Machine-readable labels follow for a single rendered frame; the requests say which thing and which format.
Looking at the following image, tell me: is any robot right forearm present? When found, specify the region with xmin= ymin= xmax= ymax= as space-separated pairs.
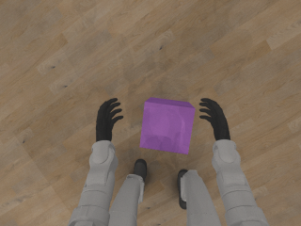
xmin=212 ymin=139 xmax=270 ymax=226

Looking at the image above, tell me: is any left robot foot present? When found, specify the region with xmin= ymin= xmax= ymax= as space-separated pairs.
xmin=134 ymin=159 xmax=147 ymax=191

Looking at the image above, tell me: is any robot left forearm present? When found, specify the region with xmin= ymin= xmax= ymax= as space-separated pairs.
xmin=67 ymin=140 xmax=119 ymax=226

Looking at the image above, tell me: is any robot right hand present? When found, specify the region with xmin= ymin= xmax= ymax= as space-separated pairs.
xmin=199 ymin=98 xmax=230 ymax=141

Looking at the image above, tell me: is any robot left shin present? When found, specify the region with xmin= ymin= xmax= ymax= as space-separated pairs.
xmin=123 ymin=174 xmax=144 ymax=183

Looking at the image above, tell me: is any carton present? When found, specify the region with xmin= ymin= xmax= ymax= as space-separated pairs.
xmin=139 ymin=97 xmax=196 ymax=154

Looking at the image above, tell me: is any robot left hand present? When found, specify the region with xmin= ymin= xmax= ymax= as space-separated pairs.
xmin=96 ymin=98 xmax=123 ymax=142

